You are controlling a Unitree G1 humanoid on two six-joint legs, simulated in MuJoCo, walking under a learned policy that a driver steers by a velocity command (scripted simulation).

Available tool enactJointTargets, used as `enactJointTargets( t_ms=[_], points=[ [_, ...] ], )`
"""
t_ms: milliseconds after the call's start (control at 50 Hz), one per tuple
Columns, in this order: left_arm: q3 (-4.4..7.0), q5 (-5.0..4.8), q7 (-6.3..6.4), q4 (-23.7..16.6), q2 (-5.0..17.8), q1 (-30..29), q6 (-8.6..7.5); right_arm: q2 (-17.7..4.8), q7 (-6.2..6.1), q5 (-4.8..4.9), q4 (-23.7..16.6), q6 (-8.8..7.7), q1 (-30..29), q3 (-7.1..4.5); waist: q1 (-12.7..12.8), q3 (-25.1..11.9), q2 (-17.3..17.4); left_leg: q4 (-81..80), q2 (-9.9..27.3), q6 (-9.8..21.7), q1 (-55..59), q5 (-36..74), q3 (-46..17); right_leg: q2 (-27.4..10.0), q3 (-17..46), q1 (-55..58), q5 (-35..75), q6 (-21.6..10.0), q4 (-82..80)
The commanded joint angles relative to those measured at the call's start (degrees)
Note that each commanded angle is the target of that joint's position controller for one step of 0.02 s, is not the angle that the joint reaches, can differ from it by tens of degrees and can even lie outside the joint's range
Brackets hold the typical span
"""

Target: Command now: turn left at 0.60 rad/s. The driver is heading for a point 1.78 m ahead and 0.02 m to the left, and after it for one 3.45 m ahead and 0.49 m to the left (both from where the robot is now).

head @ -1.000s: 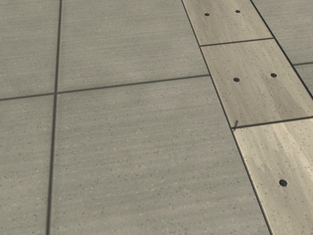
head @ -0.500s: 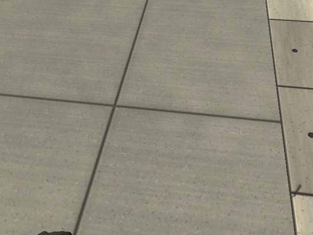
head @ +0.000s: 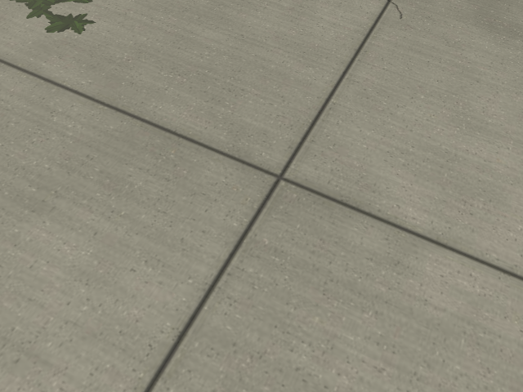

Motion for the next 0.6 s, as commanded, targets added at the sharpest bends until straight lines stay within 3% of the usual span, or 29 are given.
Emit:
enactJointTargets(
  t_ms=[20,80,140,200,220,240,260,280,320,380,460,520,560,580,600],
  points=[
    [0.05,-0.29,-0.44,-4.66,2.30,-3.67,-1.21,-10.09,-0.72,0.31,-4.31,-0.40,-1.44,-3.00,-0.30,-7.56,10.07,-4.89,11.97,9.90,11.14,19.52,-14.37,0.13,1.95,-1.48,0.79,0.59,-8.45],
    [0.05,-0.74,-1.16,-4.68,2.92,-3.63,-1.55,-11.00,-0.30,0.19,-4.83,0.13,-1.98,-3.40,-0.76,-7.39,11.20,-4.38,12.09,10.67,8.75,18.15,-18.29,1.27,2.23,3.89,-1.40,0.17,-14.91],
    [0.29,-1.05,-1.81,-4.61,3.61,-2.41,-2.08,-10.95,0.28,0.71,-5.17,0.46,-3.21,-3.46,-0.53,-7.38,11.87,-3.18,11.34,10.40,8.74,20.14,-22.51,2.12,2.55,7.97,-2.08,-0.63,-21.61],
    [0.93,-0.65,-2.18,-3.17,4.33,2.34,-2.76,-9.92,-0.01,1.86,-5.83,0.77,-5.93,-3.20,2.45,-8.06,10.54,0.50,7.41,6.29,5.37,14.74,-22.57,0.60,2.05,19.15,11.22,-2.88,-38.12],
    [1.74,0.17,-1.86,-3.21,7.50,4.14,-2.61,-7.52,-0.13,1.22,-5.98,0.70,-4.07,-2.57,1.65,-9.97,4.35,7.15,3.91,3.17,-1.04,2.53,-18.58,-8.20,8.55,26.94,16.66,-6.13,-39.07],
    [2.61,1.21,-1.65,-3.15,12.36,2.72,-1.96,-5.98,-0.01,1.20,-6.87,0.28,-1.36,-2.28,-1.69,-7.18,-12.77,17.65,-6.14,-0.85,-14.16,-19.13,-6.24,-19.56,21.94,29.89,29.72,-14.80,-40.24],
    [2.04,1.85,-1.61,-4.03,9.32,2.61,-2.27,-11.03,-0.07,0.18,-6.12,-0.29,-1.44,-3.84,0.25,-6.82,-12.19,32.12,-3.82,-4.01,-17.17,-25.70,-4.23,-25.66,27.10,27.13,32.86,-21.39,-41.04],
    [1.09,1.46,-1.20,-4.91,6.53,0.14,-2.39,-13.34,0.16,0.63,-4.91,-0.21,-0.76,-4.90,-0.70,-5.94,-7.78,38.92,-1.89,-5.04,-17.31,-21.87,-4.25,-23.30,21.85,25.51,31.47,-20.50,-40.43],
    [0.42,0.06,-0.56,-5.51,4.22,-3.28,-2.08,-11.15,0.02,0.87,-3.11,0.91,0.04,-4.77,-1.33,-3.80,-5.49,43.26,-0.90,-6.86,-18.81,-15.20,-2.87,-16.83,12.57,25.00,26.84,-16.02,-39.48],
    [0.21,0.18,0.05,-4.35,4.82,-0.12,-1.28,-6.38,0.30,1.16,-4.22,1.09,-2.96,-3.07,0.93,-3.74,-6.51,38.80,-0.91,-8.17,-17.93,-12.08,0.28,-14.08,7.22,26.34,30.21,-16.74,-39.85],
    [0.71,-0.15,-0.30,-3.58,7.03,0.77,-0.55,-3.77,0.71,0.28,-5.33,0.69,-5.57,-1.35,2.56,-6.29,-8.90,22.48,1.47,-7.94,-9.84,-13.65,3.26,-15.06,5.03,27.98,31.70,-17.37,-38.73],
    [0.74,-1.08,-0.98,-2.58,8.10,1.69,-0.33,-4.71,1.04,0.58,-4.52,0.67,-4.24,-1.44,2.63,-6.35,-9.92,10.94,1.05,-6.84,-2.58,-10.33,5.89,-15.74,5.50,26.41,30.92,-17.25,-37.62],
    [0.06,-1.97,-1.14,-1.87,7.16,1.32,-0.35,-4.32,1.30,0.39,-2.51,0.56,-0.40,-1.50,0.21,-5.84,-8.42,-4.35,-0.06,-4.39,6.15,1.48,7.64,-14.38,4.33,23.22,27.75,-14.76,-34.89],
    [-0.63,-1.90,-1.33,-0.50,5.50,4.29,-0.81,-5.48,1.15,0.09,-2.64,0.52,-0.29,-1.59,0.37,-6.04,-6.06,-9.12,1.41,-2.71,12.42,7.73,4.87,-13.02,3.33,19.59,22.79,-11.06,-33.63],
    [-1.81,0.33,-1.82,-0.75,2.47,5.94,-1.49,-8.99,0.55,-0.30,-3.35,0.54,0.69,-2.05,1.86,-9.31,3.77,-8.17,10.80,-0.22,20.22,22.59,-6.37,-8.88,-0.77,14.03,10.72,-5.79,-26.18]
  ],
)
